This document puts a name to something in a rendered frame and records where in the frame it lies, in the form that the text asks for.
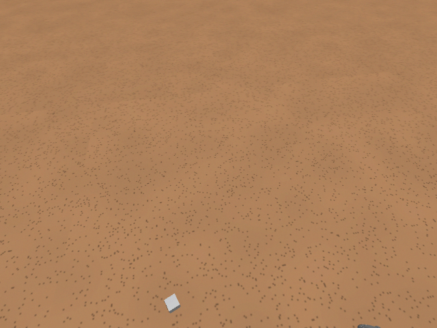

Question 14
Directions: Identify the small box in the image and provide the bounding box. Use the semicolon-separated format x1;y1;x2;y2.
164;293;181;313

